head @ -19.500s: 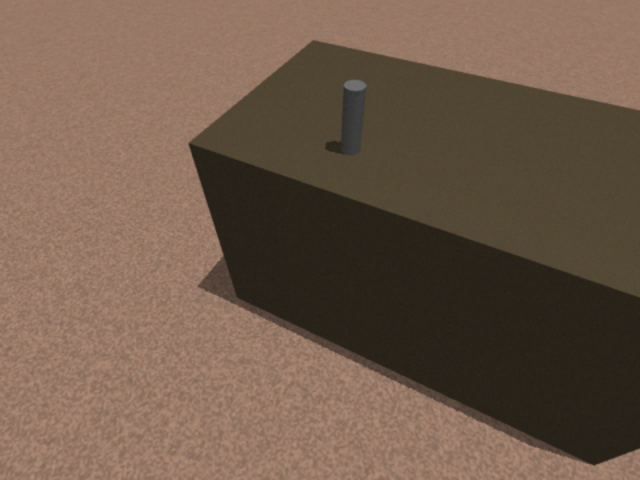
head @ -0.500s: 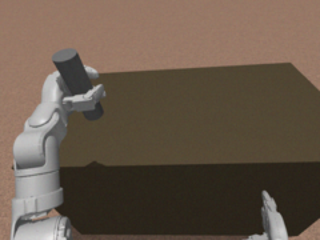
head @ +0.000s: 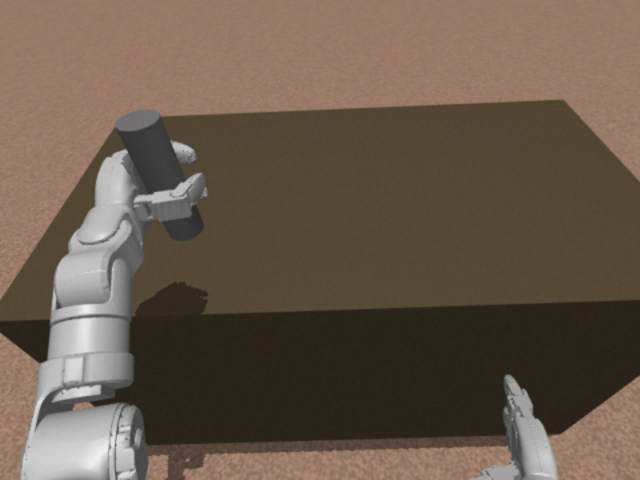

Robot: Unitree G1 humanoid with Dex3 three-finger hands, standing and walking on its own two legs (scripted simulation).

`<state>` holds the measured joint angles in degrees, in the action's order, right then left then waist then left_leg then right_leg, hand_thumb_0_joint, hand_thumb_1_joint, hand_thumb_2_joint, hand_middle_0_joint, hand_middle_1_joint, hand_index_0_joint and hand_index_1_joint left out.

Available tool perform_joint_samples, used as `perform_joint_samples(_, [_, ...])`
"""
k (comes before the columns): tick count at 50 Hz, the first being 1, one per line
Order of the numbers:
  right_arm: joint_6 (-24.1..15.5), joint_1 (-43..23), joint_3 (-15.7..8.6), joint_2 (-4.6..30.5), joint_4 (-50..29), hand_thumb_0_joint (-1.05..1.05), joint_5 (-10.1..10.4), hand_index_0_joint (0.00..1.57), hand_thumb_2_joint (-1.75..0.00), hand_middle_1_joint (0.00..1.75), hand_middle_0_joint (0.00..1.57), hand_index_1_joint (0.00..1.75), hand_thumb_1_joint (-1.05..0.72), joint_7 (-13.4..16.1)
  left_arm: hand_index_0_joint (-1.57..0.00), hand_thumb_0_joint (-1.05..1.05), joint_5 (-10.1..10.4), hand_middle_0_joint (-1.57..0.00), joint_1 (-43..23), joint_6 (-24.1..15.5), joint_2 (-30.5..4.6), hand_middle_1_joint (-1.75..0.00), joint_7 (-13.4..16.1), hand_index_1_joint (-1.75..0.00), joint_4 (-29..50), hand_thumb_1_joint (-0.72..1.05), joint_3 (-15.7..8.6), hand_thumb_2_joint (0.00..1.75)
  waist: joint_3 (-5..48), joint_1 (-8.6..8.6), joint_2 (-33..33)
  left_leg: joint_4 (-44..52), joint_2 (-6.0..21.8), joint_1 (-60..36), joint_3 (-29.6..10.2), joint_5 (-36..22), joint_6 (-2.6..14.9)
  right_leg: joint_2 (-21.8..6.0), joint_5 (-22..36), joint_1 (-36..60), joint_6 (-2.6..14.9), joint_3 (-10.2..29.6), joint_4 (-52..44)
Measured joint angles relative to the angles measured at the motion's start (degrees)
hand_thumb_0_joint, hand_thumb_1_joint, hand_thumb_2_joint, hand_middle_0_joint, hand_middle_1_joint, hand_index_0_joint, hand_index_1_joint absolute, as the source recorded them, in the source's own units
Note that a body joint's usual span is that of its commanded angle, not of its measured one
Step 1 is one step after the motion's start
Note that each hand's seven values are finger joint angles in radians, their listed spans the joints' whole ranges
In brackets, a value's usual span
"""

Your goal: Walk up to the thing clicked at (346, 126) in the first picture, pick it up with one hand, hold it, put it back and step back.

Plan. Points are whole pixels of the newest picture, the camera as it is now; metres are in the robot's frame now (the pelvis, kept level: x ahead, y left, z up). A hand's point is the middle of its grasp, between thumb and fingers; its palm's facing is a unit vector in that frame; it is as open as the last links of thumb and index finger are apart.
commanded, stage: crouch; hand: left
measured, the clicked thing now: (165, 181) +0.40 +0.19 +0.20
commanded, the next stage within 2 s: lower in 0.98 s
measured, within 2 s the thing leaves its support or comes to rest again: neither
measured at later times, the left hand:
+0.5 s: hand (186, 187) +0.46 +0.19 +0.14, palm faces +0.13 -0.99 -0.01, open 5.8 cm
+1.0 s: hand (195, 187) +0.49 +0.19 +0.11, palm faces +0.11 -0.99 -0.01, open 5.8 cm
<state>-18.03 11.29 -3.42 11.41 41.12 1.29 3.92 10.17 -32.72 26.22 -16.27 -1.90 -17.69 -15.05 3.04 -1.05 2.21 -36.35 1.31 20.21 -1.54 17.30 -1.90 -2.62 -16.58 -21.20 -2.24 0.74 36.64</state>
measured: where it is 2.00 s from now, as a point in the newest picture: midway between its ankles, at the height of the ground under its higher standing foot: outside the picture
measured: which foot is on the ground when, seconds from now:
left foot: down 0.00-1.00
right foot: down 0.00-1.00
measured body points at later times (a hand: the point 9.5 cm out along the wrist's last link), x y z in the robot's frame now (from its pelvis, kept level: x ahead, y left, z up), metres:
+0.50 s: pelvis +0.01 +0.00 -0.01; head +0.04 +0.00 +0.44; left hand +0.45 +0.24 +0.14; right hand +0.17 -0.27 -0.07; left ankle +0.02 +0.14 -0.72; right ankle +0.03 -0.14 -0.72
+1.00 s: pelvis +0.02 +0.00 -0.02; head +0.07 +0.01 +0.43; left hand +0.48 +0.24 +0.12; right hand +0.16 -0.27 -0.07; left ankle +0.02 +0.14 -0.72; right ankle +0.03 -0.14 -0.72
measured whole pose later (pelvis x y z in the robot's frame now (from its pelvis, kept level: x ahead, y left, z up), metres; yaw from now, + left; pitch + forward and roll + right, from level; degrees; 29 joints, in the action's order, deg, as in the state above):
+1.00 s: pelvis +0.02 +0.00 -0.02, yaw -2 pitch +11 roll -1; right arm -7.0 15.0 -3.0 12.7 24.2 0.6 2.5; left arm 7.0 -44.2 -7.3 -24.0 -5.4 -52.9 -19.4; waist 5.0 -6.3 0.8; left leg -45.3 2.9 34.3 -1.1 22.0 -1.8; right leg -1.0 -19.3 -34.6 -2.3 1.5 43.0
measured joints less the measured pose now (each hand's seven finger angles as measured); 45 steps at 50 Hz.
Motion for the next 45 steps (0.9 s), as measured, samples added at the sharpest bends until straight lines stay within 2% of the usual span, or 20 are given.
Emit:
perform_joint_samples(6, [-0.8,1.2,-0.4,0.7,-2.0,-0.01,0.0,0.05,-0.04,0.06,0.06,0.05,0.56,-0.5,-1.00,-0.03,-1.0,-0.89,-1.9,-9.0,-1.2,-1.13,0.1,-1.11,-8.4,0.08,-0.9,1.14,0.1,-1.68,-0.9,-0.9,0.5,1.8,0.3,0.5,-0.10,0.5,0.0,-1.8,0.09,0.4,0.5])
perform_joint_samples(11, [0.0,1.8,-1.0,1.5,-3.2,-0.01,0.2,0.05,-0.04,0.06,0.06,0.05,0.56,-0.7,-1.01,-0.03,-1.3,-0.89,-3.7,-16.0,-2.5,-1.13,-0.1,-1.11,-14.9,0.07,-1.7,1.14,0.3,-2.28,-1.1,-1.6,0.8,3.1,0.5,0.9,-0.11,0.8,-0.1,-3.0,0.11,0.6,0.7])
perform_joint_samples(19, [2.3,1.9,-0.9,1.7,-6.3,-0.01,-0.2,0.05,-0.04,0.06,0.06,0.05,0.56,-1.0,-1.01,-0.03,-1.6,-0.89,-5.9,-23.2,-4.1,-1.13,-0.9,-1.11,-23.9,0.07,-2.0,1.15,0.7,-2.44,-0.8,-2.5,1.1,5.2,0.6,1.5,-0.11,1.1,-0.3,-5.0,0.11,0.7,1.1])
perform_joint_samples(28, [5.4,2.5,0.1,1.3,-9.6,-0.01,-0.2,0.05,-0.04,0.06,0.06,0.05,0.55,-0.7,-1.01,-0.03,-1.6,-0.89,-7.6,-28.3,-5.0,-1.13,-2.3,-1.11,-28.2,0.06,-2.5,1.15,1.1,-3.27,-1.4,-3.8,1.1,7.2,0.4,2.4,-0.11,1.1,-1.3,-6.9,0.13,0.5,2.4])
perform_joint_samples(35, [7.8,2.8,0.1,1.2,-12.0,-0.01,-0.3,0.05,-0.05,0.06,0.06,0.05,0.55,-1.0,-1.01,-0.03,-2.3,-0.89,-9.1,-30.3,-6.3,-1.13,-3.3,-1.10,-31.3,0.06,-3.1,1.15,1.4,-4.27,-1.4,-5.3,1.3,9.2,0.5,3.2,-0.06,1.4,-1.8,-8.9,0.07,0.6,3.5])
perform_joint_samples(45, [10.4,3.3,0.4,1.2,-15.3,-0.01,-0.6,0.05,-0.05,0.06,0.06,0.05,0.54,-1.4,-1.01,-0.03,-2.7,-0.89,-11.1,-32.9,-7.1,-1.13,-3.6,-1.11,-34.3,0.06,-4.2,1.15,1.5,-4.83,-1.3,-7.9,1.5,12.7,0.5,4.2,0.07,1.6,-2.4,-12.2,-0.07,0.8,5.4])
